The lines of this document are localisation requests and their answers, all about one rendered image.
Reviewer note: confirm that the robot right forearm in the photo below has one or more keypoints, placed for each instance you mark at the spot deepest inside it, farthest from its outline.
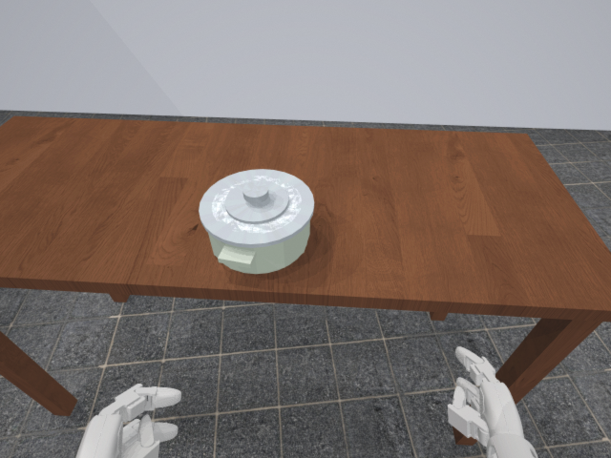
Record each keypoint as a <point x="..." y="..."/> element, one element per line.
<point x="509" y="446"/>

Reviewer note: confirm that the lid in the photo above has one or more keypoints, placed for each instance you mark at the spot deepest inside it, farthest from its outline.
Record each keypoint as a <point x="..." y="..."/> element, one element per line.
<point x="228" y="217"/>

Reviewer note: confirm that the knob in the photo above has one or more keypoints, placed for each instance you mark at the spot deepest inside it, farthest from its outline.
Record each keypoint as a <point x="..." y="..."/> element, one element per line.
<point x="255" y="192"/>

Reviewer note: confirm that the pot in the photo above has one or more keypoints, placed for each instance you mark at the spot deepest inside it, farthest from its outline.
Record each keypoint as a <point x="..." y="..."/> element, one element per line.
<point x="261" y="260"/>

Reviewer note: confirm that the right robot hand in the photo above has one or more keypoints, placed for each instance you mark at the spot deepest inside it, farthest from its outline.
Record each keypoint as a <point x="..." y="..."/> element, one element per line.
<point x="492" y="411"/>

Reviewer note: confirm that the left robot hand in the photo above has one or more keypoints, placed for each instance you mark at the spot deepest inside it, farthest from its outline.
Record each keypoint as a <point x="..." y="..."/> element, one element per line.
<point x="105" y="436"/>

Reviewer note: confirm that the table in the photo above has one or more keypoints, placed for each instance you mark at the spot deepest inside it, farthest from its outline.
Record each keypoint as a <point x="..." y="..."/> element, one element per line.
<point x="418" y="220"/>

